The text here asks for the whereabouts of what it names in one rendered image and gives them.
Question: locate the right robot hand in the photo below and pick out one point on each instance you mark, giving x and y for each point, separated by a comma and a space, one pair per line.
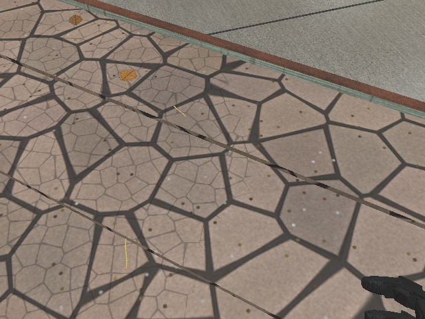
402, 290

